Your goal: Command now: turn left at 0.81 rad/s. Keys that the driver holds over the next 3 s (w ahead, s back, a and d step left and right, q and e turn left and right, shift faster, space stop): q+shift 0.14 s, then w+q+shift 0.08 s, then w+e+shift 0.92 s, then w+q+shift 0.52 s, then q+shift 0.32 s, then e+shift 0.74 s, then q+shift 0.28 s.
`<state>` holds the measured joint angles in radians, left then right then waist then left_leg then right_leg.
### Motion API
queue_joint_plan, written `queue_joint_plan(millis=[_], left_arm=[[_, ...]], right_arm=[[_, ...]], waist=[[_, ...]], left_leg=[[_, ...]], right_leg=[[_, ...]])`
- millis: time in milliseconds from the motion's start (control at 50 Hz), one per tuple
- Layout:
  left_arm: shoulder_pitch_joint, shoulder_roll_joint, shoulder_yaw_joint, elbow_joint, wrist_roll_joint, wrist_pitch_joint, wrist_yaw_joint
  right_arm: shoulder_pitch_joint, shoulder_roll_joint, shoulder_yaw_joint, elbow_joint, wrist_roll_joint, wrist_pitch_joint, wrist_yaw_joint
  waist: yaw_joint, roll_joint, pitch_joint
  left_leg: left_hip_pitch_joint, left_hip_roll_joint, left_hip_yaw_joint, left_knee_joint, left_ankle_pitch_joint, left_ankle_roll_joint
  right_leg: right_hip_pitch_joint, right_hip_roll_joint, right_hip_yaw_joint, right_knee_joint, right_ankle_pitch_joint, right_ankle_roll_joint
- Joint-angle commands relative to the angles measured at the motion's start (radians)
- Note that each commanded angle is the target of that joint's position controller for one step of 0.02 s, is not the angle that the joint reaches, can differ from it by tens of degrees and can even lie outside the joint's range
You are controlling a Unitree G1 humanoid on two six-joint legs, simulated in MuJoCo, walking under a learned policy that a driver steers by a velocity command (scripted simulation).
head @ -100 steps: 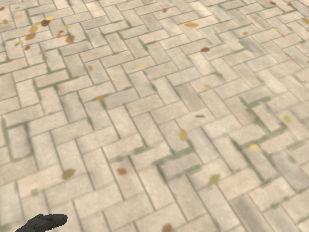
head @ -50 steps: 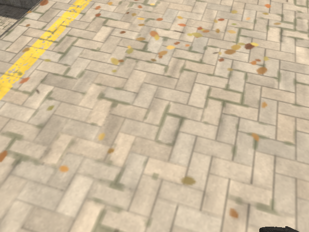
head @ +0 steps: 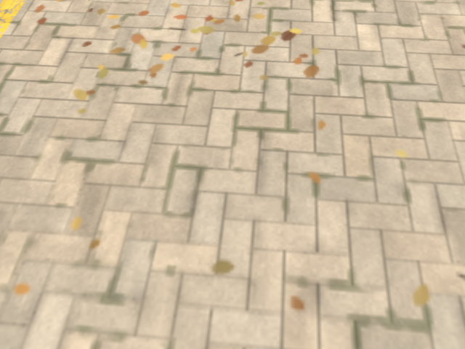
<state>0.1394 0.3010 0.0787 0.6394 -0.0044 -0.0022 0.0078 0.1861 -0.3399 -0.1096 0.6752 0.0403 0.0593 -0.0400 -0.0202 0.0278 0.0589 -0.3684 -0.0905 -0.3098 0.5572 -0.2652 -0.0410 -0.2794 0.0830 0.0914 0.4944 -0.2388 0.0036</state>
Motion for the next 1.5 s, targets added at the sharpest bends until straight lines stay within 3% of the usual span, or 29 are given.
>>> queue_joint_plan(millis=[20,60,140,260,440,500,520,540,560,580,660,740,880,940,960,980,1000,1020,1040,1080,1140,1200,1260,1340,1400,1440,1460,1480,1500], left_arm=[[0.022,0.193,0.05,-0.076,0.072,-0.009,0.004],[-0.084,0.101,0.023,-0.1,0.049,-0.022,0.018],[-0.032,0.089,0.013,-0.084,0.029,-0.018,0.048],[0.199,0.151,0.033,-0.017,0.009,-0.048,0.028],[0.259,0.186,0.031,0.062,-0.032,-0.077,-0.016],[0.247,0.18,0.021,0.08,-0.039,-0.067,-0.014],[0.222,0.143,0.005,0.071,-0.026,-0.074,-0.015],[0.179,0.052,-0.028,0.031,-0.001,-0.084,-0.018],[0.195,0.003,-0.037,-0.032,-0.049,-0.105,-0.007],[0.182,0.074,-0.019,-0.03,-0.08,-0.105,-0.004],[0.177,0.053,-0.012,0.003,-0.052,-0.056,-0.027],[0.138,0.015,-0.022,-0.009,-0.05,-0.023,-0.036],[-0.121,0.018,-0.036,-0.108,-0.043,-0.048,-0.093],[0.106,0.129,0.017,-0.079,-0.064,-0.029,-0.091],[0.332,0.213,0.058,-0.023,-0.057,-0.01,-0.079],[0.507,0.254,0.083,0.04,-0.052,0.003,-0.056],[0.446,0.296,0.081,0.041,-0.034,0.009,-0.045],[0.346,0.261,0.052,-0.03,0.006,-0.03,-0.046],[0.361,0.187,0.047,-0.045,-0.003,-0.049,-0.046],[0.235,0.15,0.031,-0.043,-0.002,-0.086,-0.056],[0.129,0.119,0.019,-0.054,-0.006,-0.09,-0.034],[0.155,0.071,-0.004,-0.004,-0.011,-0.089,0.0],[0.251,0.087,-0.004,0.049,-0.017,-0.101,-0.004],[0.334,0.105,-0.008,0.126,-0.011,-0.098,-0.016],[0.3,0.144,-0.005,0.148,0.026,-0.08,-0.003],[0.211,0.183,0.003,0.126,0.068,-0.062,0.005],[0.111,0.196,0.005,0.09,0.068,-0.059,0.013],[0.258,0.026,-0.035,0.064,0.063,-0.078,0.002],[0.262,0.056,-0.057,0.045,-0.004,-0.12,-0.019]], right_arm=[[0.03,-0.108,-0.028,-0.104,-0.02,-0.03,0.002],[0.052,-0.173,-0.051,-0.059,-0.017,-0.024,0.005],[0.017,-0.1,-0.027,-0.081,-0.01,-0.013,0.016],[-0.107,-0.056,0.007,-0.16,-0.01,-0.05,0.044],[-0.21,-0.015,0.044,-0.16,0.003,-0.158,0.085],[-0.074,-0.061,0.023,-0.119,0.015,-0.169,0.086],[0.098,-0.107,-0.003,-0.07,0.012,-0.166,0.073],[0.32,-0.176,-0.026,-0.036,-0.007,-0.16,0.055],[0.354,-0.233,-0.03,-0.038,-0.049,-0.164,0.058],[0.29,-0.156,-0.009,-0.048,-0.05,-0.171,0.062],[0.119,0.007,0.033,-0.015,-0.052,-0.169,0.066],[0.079,0.01,0.029,0.015,-0.055,-0.186,0.049],[0.18,-0.12,0.014,0.077,-0.059,-0.168,0.009],[0.136,-0.229,-0.011,0.057,-0.049,-0.134,-0.012],[0.075,-0.237,-0.015,0.025,-0.04,-0.134,-0.003],[0.027,-0.177,-0.001,0.01,-0.024,-0.149,0.013],[0.076,0.029,0.059,-0.035,-0.054,-0.193,0.033],[0.18,0.035,0.085,-0.102,-0.018,-0.24,0.045],[0.018,-0.079,0.066,-0.126,-0.001,-0.261,0.046],[0.004,-0.062,0.064,-0.119,-0.014,-0.248,0.034],[0.055,-0.079,0.051,-0.093,-0.043,-0.2,0.031],[-0.068,-0.006,0.082,-0.13,-0.076,-0.186,0.036],[-0.207,0.047,0.104,-0.151,-0.054,-0.195,0.048],[-0.335,-0.008,0.082,-0.187,-0.006,-0.204,0.072],[-0.231,-0.061,0.052,-0.177,0.008,-0.204,0.095],[0.087,-0.132,0.015,-0.106,0.021,-0.176,0.086],[0.346,-0.157,0.004,-0.043,0.015,-0.157,0.076],[0.388,-0.2,0.001,-0.011,-0.006,-0.156,0.079],[0.398,-0.14,0.005,-0.011,-0.021,-0.162,0.079]], waist=[[-0.009,-0.262,-0.131],[-0.038,-0.12,-0.053],[0.013,-0.138,-0.044],[0.126,-0.1,-0.046],[0.095,-0.157,0.047],[-0.016,-0.155,-0.005],[-0.107,-0.133,-0.106],[-0.213,0.014,-0.28],[-0.17,0.212,-0.332],[-0.152,0.147,-0.245],[-0.015,0.112,0.003],[0.028,0.062,0.079],[-0.004,0.005,0.125],[0.173,0.147,-0.063],[0.283,0.143,-0.172],[0.348,0.024,-0.2],[0.195,-0.372,-0.16],[0.098,-0.335,-0.397],[0.163,-0.111,-0.302],[0.024,0.123,-0.064],[-0.054,0.037,0.027],[0.009,-0.027,0.077],[0.126,-0.072,0.063],[0.187,-0.087,0.097],[0.087,-0.136,-0.018],[-0.095,-0.196,-0.203],[-0.232,-0.11,-0.291],[-0.098,0.27,-0.382],[-0.107,0.307,-0.455]], left_leg=[[-0.268,0.015,0.069,0.397,-0.347,0.004],[-0.252,0.082,0.125,0.555,-0.203,-0.023],[-0.331,0.133,0.224,0.662,-0.059,-0.077],[-0.511,0.179,0.213,0.524,-0.02,-0.05],[-0.151,0.118,0.317,0.033,-0.028,0.013],[0.183,0.094,0.324,-0.118,0.059,0.056],[0.452,0.112,0.297,-0.095,0.067,0.074],[0.768,0.319,0.072,-0.096,-0.099,0.117],[0.842,0.497,-0.341,-0.23,-0.477,0.201],[0.738,0.509,-0.371,-0.281,-0.561,0.217],[0.403,0.363,0.096,-0.356,-0.058,0.149],[0.278,0.318,0.342,-0.415,0.219,0.123],[0.37,0.299,0.573,-0.38,0.899,0.03],[0.446,0.355,0.565,-0.021,1.521,0.045],[0.344,0.352,0.534,0.228,1.51,0.07],[0.111,0.24,0.525,0.602,0.922,0.063],[-0.269,0.02,0.444,1.075,-0.288,0.032],[-0.495,0.009,0.17,1.186,-0.312,0.058],[-0.503,0.06,0.134,1.071,-0.196,0.099],[-0.411,0.134,0.135,0.848,-0.079,0.093],[-0.269,0.182,0.142,0.66,-0.026,0.02],[-0.191,0.199,0.278,0.379,0.244,-0.025],[-0.053,0.164,0.338,0.115,0.57,-0.006],[-0.262,0.142,0.345,-0.076,0.494,0.066],[-0.213,0.05,0.393,-0.047,0.325,0.139],[0.068,0.011,0.409,0.046,0.235,0.179],[0.407,0.065,0.326,0.039,0.255,0.202],[0.819,0.245,-0.118,0.059,-0.056,0.368],[0.94,0.363,-0.593,-0.227,-0.39,0.447]], right_leg=[[0.164,-0.488,0.508,-0.274,0.041,-0.227],[0.089,-0.376,0.277,-0.249,0.05,-0.191],[0.169,-0.298,0.034,-0.214,0.3,-0.192],[0.383,-0.405,0.171,-0.374,-0.316,-0.217],[0.181,-0.351,0.098,-0.378,-0.147,-0.242],[0.043,-0.346,0.089,-0.258,-0.053,-0.207],[-0.083,-0.286,0.034,-0.064,0.071,-0.171],[-0.313,-0.19,-0.047,0.335,-0.095,-0.116],[-0.586,-0.101,-0.019,0.653,-0.303,-0.077],[-0.675,-0.144,0.055,0.808,-0.236,-0.066],[-0.621,-0.258,0.026,0.828,0.042,-0.038],[-0.597,-0.254,0.018,0.805,0.165,-0.013],[-0.413,-0.116,-0.247,0.329,0.286,-0.112],[-0.087,-0.015,-0.288,0.336,0.141,-0.176],[0.2,-0.007,-0.241,0.313,0.115,-0.218],[0.509,-0.044,-0.125,0.17,0.192,-0.257],[0.675,-0.136,0.152,0.176,0.235,-0.341],[0.783,-0.331,0.719,-0.071,-0.292,-0.524],[0.666,-0.331,0.789,-0.249,-0.465,-0.447],[0.302,-0.288,0.673,-0.295,-0.348,-0.381],[0.018,-0.157,0.445,-0.313,-0.15,-0.358],[-0.137,-0.074,0.165,-0.306,0.131,-0.298],[-0.144,-0.089,0.096,-0.344,0.078,-0.246],[0.25,-0.206,0.078,-0.333,0.255,-0.215],[0.472,-0.256,-0.003,-0.174,0.923,-0.158],[0.48,-0.265,-0.043,0.162,1.34,-0.137],[0.247,-0.233,-0.083,0.5,1.231,-0.111],[-0.246,-0.043,-0.044,0.941,0.103,-0.024],[-0.467,0.03,0.059,1.048,-0.218,-0.021]])
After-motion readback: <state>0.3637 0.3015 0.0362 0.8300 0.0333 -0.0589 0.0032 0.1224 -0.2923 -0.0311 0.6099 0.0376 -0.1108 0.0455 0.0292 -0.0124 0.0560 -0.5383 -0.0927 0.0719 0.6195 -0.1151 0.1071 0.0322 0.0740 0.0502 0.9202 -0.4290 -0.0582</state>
